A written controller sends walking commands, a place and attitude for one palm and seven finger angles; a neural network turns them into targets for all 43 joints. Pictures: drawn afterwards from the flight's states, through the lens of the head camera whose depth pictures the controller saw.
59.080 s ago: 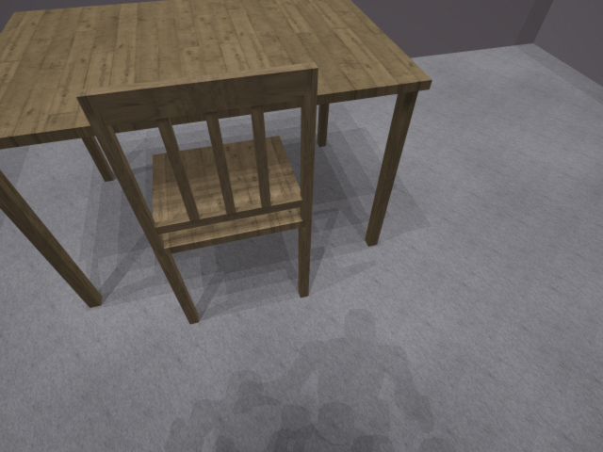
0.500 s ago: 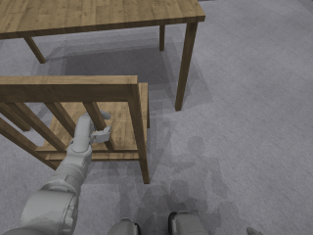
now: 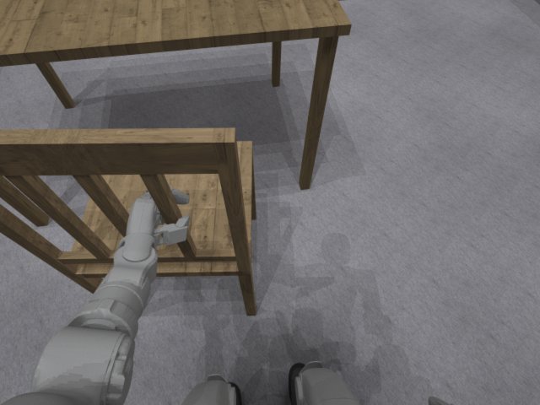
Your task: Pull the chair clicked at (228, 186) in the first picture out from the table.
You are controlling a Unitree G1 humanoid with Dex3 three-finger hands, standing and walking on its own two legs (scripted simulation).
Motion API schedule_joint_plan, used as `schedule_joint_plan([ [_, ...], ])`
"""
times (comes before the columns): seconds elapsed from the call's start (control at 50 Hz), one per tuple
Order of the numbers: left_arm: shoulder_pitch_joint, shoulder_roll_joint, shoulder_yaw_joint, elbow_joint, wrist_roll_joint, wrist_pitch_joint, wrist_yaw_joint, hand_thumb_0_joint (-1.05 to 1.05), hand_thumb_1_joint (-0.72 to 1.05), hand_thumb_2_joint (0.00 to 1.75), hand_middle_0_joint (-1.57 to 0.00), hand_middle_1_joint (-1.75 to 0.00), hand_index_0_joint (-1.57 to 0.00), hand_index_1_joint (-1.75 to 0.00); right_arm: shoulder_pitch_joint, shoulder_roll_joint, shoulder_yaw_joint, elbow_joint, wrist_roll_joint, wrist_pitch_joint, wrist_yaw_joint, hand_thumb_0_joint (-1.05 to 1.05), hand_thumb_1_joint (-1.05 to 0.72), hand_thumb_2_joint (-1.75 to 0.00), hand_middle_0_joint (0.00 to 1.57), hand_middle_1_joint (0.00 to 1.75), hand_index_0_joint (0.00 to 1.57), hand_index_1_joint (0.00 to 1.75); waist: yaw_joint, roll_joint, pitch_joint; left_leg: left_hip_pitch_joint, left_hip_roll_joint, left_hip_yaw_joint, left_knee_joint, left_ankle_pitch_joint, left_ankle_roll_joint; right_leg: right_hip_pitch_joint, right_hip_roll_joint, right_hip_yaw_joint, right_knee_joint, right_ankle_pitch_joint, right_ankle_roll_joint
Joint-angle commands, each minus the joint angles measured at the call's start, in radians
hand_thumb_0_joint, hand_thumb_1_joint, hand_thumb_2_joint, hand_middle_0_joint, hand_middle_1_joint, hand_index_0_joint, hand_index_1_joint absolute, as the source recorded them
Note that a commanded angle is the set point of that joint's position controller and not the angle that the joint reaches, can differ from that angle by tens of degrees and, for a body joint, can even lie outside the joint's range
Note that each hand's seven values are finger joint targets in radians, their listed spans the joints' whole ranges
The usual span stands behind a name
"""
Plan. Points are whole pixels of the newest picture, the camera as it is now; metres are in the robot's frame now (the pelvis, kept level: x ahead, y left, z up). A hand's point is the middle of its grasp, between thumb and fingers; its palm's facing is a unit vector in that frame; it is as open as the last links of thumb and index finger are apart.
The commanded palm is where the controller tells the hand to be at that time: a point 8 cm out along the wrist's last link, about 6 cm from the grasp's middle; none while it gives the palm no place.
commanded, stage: step backward, pulling the chair out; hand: left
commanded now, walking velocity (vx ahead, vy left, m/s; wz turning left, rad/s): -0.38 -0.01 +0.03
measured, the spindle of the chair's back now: (121, 220) +0.43 +0.26 -0.06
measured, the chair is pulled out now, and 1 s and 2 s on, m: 0.31 0.33 0.33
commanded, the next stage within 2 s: stop walking, hand still on the chair in 0.12 s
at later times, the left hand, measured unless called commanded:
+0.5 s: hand (178, 232) +0.39 +0.14 -0.03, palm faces +0.03 -0.97 -0.25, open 5.9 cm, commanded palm +0.37 +0.20 -0.02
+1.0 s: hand (177, 232) +0.39 +0.15 -0.03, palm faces -0.03 -0.97 -0.23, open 6.1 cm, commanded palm +0.37 +0.20 -0.02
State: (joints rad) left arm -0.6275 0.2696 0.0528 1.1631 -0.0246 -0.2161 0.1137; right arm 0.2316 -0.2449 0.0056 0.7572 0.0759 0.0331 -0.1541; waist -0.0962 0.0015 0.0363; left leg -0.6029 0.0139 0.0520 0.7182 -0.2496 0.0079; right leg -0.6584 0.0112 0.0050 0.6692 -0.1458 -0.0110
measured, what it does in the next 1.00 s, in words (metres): shifts its weight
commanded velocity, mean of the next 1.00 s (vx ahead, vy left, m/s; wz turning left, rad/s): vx -0.08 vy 0.01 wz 0.01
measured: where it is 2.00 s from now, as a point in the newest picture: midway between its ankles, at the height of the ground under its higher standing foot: outside the picture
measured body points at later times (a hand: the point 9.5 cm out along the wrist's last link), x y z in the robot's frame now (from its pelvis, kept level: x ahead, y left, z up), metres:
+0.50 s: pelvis +0.03 +0.00 +0.01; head +0.08 -0.01 +0.46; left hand +0.38 +0.20 -0.02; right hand +0.10 -0.27 -0.11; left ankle +0.07 +0.12 -0.71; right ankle +0.11 -0.11 -0.71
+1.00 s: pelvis +0.10 +0.01 +0.03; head +0.10 +0.00 +0.48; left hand +0.38 +0.20 -0.01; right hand +0.24 -0.24 -0.08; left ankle +0.07 +0.12 -0.71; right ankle +0.11 -0.11 -0.71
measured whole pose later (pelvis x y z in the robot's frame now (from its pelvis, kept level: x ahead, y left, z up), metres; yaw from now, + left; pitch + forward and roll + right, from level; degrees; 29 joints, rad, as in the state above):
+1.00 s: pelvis +0.10 +0.01 +0.03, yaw +0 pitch +1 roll +0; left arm -0.20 0.16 -0.07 0.86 -0.02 -0.07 0.09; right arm 0.21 -0.23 0.02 0.66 0.04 0.07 -0.15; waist -0.02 0.04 -0.03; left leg -0.17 0.01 0.05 0.46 -0.30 0.01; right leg -0.25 0.02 0.01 0.45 -0.22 -0.01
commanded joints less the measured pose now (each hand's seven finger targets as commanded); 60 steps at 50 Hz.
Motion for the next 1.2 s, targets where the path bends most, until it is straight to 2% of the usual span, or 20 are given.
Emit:
schedule_joint_plan([
  [0.0,-0.399,0.213,0.045,-0.213,-0.001,-0.074,0.016,0.0,0.9,0.9,-0.5,-1.45,-0.5,-1.45,0.042,-0.152,-0.049,-0.084,-0.01,-0.03,-0.01,0.0,-0.9,-0.9,0.2,0.3,0.2,0.3,0.016,0.044,-0.445,0.158,0.115,-0.13,-0.13,0.04,0.017,0.228,-0.068,0.074,-0.067,-0.066,0.029],
  [0.1,-0.388,0.242,0.057,-0.203,0.005,-0.072,0.021,0.0,0.9,0.9,-0.5,-1.45,-0.5,-1.45,0.065,-0.149,-0.05,-0.083,-0.006,-0.029,-0.006,0.0,-0.9,-0.9,0.2,0.3,0.2,0.3,0.007,-0.036,-0.433,0.171,0.045,-0.081,-0.058,-0.078,-0.003,0.202,-0.134,0.142,-0.179,-0.115,0.015],
  [0.14,-0.387,0.243,0.058,-0.206,0.01,-0.074,0.023,0.0,0.9,0.9,-0.5,-1.45,-0.5,-1.45,0.073,-0.147,-0.048,-0.078,-0.005,-0.028,-0.003,0.0,-0.9,-0.9,0.2,0.3,0.2,0.3,0.006,-0.037,-0.448,0.193,0.035,-0.08,-0.062,-0.089,-0.005,0.207,-0.148,0.147,-0.204,-0.122,0.013],
  [0.2,-0.39,0.233,0.052,-0.206,0.01,-0.077,0.023,0.0,0.9,0.9,-0.5,-1.45,-0.5,-1.45,0.064,-0.155,-0.048,-0.08,-0.007,-0.034,-0.006,0.0,-0.9,-0.9,0.2,0.3,0.2,0.3,0.007,0.008,-0.458,0.214,0.065,-0.101,-0.111,-0.013,0.004,0.214,-0.11,0.098,-0.164,-0.086,0.033],
  [0.22,-0.392,0.23,0.045,-0.399,0.003,-0.086,0.016,0.0,0.9,0.9,-0.5,-1.45,-0.5,-1.45,0.041,-0.14,-0.044,-0.147,-0.004,-0.028,-0.005,0.0,-0.9,-0.9,0.2,0.3,0.2,0.3,0.034,0.055,-0.504,0.235,0.094,-0.127,-0.172,0.013,0.015,0.312,-0.086,0.076,-0.128,-0.064,0.038],
  [0.24,-0.374,0.213,0.042,-0.419,-0.004,-0.079,0.014,0.0,0.9,0.9,-0.5,-1.45,-0.5,-1.45,0.016,-0.137,-0.039,-0.164,0.0,-0.026,-0.01,0.0,-0.9,-0.9,0.2,0.3,0.2,0.3,0.04,0.104,-0.529,0.263,0.114,-0.14,-0.191,0.042,0.026,0.338,-0.063,0.064,-0.096,-0.033,0.035],
  [0.28,-0.339,0.185,0.027,-0.433,-0.014,-0.054,0.01,0.0,0.9,0.9,-0.5,-1.45,-0.5,-1.45,0.003,-0.13,-0.035,-0.182,-0.003,-0.017,-0.016,0.0,-0.9,-0.9,0.2,0.3,0.2,0.3,0.051,0.114,-0.538,0.265,0.131,-0.145,-0.202,0.071,0.032,0.377,-0.047,0.051,-0.067,-0.018,0.032],
  [0.36,-0.258,0.178,0.024,-0.423,-0.017,-0.006,0.011,0.0,0.9,0.9,-0.5,-1.45,-0.5,-1.45,-0.001,-0.136,-0.033,-0.202,-0.009,0.0,-0.023,0.0,-0.9,-0.9,0.2,0.3,0.2,0.3,0.062,0.08,-0.448,0.226,0.112,-0.112,-0.216,-0.077,0.024,0.395,-0.063,0.068,-0.116,-0.115,0.021],
  [0.44,-0.182,0.164,0.019,-0.409,-0.016,0.017,0.01,0.0,0.9,0.9,-0.5,-1.45,-0.5,-1.45,-0.001,-0.132,-0.033,-0.199,-0.015,0.001,-0.026,0.0,-0.9,-0.9,0.2,0.3,0.2,0.3,0.064,0.031,-0.376,0.291,0.072,-0.081,-0.199,-0.132,0.012,0.36,-0.09,0.103,-0.224,-0.171,0.009],
  [0.46,-0.173,0.153,0.014,-0.413,-0.015,0.021,0.008,0.0,0.9,0.9,-0.5,-1.45,-0.5,-1.45,0.001,-0.129,-0.032,-0.197,-0.017,0.0,-0.025,0.0,-0.9,-0.9,0.2,0.3,0.2,0.3,0.063,0.008,-0.378,0.316,0.066,-0.075,-0.195,-0.119,0.01,0.364,-0.096,0.108,-0.241,-0.163,0.008],
  [0.5,-0.14,0.132,0.0,-0.409,-0.017,0.031,0.004,0.0,0.9,0.9,-0.5,-1.45,-0.5,-1.45,-0.005,-0.133,-0.032,-0.198,-0.019,-0.002,-0.026,0.0,-0.9,-0.9,0.2,0.3,0.2,0.3,0.061,0.015,-0.355,0.356,0.059,-0.07,-0.206,-0.073,0.008,0.359,-0.093,0.101,-0.259,-0.131,0.007],
  [0.66,-0.006,0.069,-0.031,-0.428,-0.015,0.061,-0.004,0.0,0.9,0.9,-0.5,-1.45,-0.5,-1.45,-0.023,-0.121,-0.025,-0.194,-0.028,-0.006,-0.024,0.0,-0.9,-0.9,0.2,0.3,0.2,0.3,0.07,0.034,-0.335,0.461,0.077,-0.063,-0.261,0.197,0.002,0.443,-0.063,0.044,-0.233,0.164,0.006],
  [0.72,0.043,0.057,-0.037,-0.438,-0.014,0.07,-0.006,0.0,0.9,0.9,-0.5,-1.45,-0.5,-1.45,-0.033,-0.119,-0.025,-0.194,-0.033,-0.006,-0.022,0.0,-0.9,-0.9,0.2,0.3,0.2,0.3,0.072,0.049,-0.309,0.493,0.078,-0.055,-0.278,0.263,-0.001,0.447,-0.06,0.035,-0.239,0.212,0.004],
  [0.8,0.084,0.042,-0.05,-0.474,-0.014,0.077,-0.012,0.0,0.9,0.9,-0.5,-1.45,-0.5,-1.45,-0.048,-0.118,-0.026,-0.206,-0.037,-0.005,-0.017,0.0,-0.9,-0.9,0.2,0.3,0.2,0.3,0.071,0.029,-0.301,0.523,0.076,-0.05,-0.282,0.335,-0.006,0.474,-0.06,0.032,-0.245,0.281,-0.002],
  [0.86,0.139,0.031,-0.05,-0.472,-0.012,0.086,-0.014,0.0,0.9,0.9,-0.5,-1.45,-0.5,-1.45,-0.053,-0.115,-0.026,-0.211,-0.041,0.002,-0.011,0.0,-0.9,-0.9,0.2,0.3,0.2,0.3,0.075,-0.006,-0.291,0.525,0.076,-0.046,-0.284,0.352,-0.007,0.488,-0.062,0.03,-0.247,0.308,-0.002],
  [0.92,0.161,0.024,-0.057,-0.491,-0.01,0.089,-0.015,0.0,0.9,0.9,-0.5,-1.45,-0.5,-1.45,-0.059,-0.115,-0.026,-0.212,-0.044,0.002,-0.008,0.0,-0.9,-0.9,0.2,0.3,0.2,0.3,0.074,0.019,-0.277,0.529,0.073,-0.042,-0.289,0.347,-0.01,0.491,-0.067,0.035,-0.257,0.308,-0.005],
  [1.02,0.183,0.025,-0.054,-0.54,-0.007,0.09,-0.017,0.0,0.9,0.9,-0.5,-1.45,-0.5,-1.45,-0.066,-0.109,-0.026,-0.219,-0.047,0.005,-0.005,0.0,-0.9,-0.9,0.2,0.3,0.2,0.3,0.073,0.014,-0.299,0.552,0.078,-0.037,-0.285,0.4,-0.014,0.516,-0.072,0.031,-0.241,0.371,-0.008],
  [1.08,0.204,0.014,-0.061,-0.545,-0.007,0.094,-0.02,0.0,0.9,0.9,-0.5,-1.45,-0.5,-1.45,-0.069,-0.107,-0.024,-0.222,-0.047,0.009,0.0,0.0,-0.9,-0.9,0.2,0.3,0.2,0.3,0.075,-0.008,-0.296,0.542,0.077,-0.038,-0.286,0.391,-0.013,0.523,-0.07,0.027,-0.243,0.358,-0.008],
  [1.1,0.207,0.023,-0.059,-0.547,-0.009,0.093,-0.017,0.0,0.9,0.9,-0.5,-1.45,-0.5,-1.45,-0.076,-0.112,-0.026,-0.22,-0.05,0.007,-0.002,0.0,-0.9,-0.9,0.2,0.3,0.2,0.3,0.074,0.029,-0.276,0.532,0.076,-0.041,-0.291,0.376,-0.013,0.52,-0.074,0.034,-0.25,0.338,-0.01],
  [1.18,0.222,0.01,-0.061,-0.549,-0.01,0.093,-0.019,0.0,0.9,0.9,-0.5,-1.45,-0.5,-1.45,-0.076,-0.104,-0.023,-0.221,-0.049,0.009,0.002,0.0,-0.9,-0.9,0.2,0.3,0.2,0.3,0.077,-0.006,-0.277,0.532,0.075,-0.04,-0.294,0.354,-0.01,0.52,-0.075,0.034,-0.255,0.324,-0.01],
])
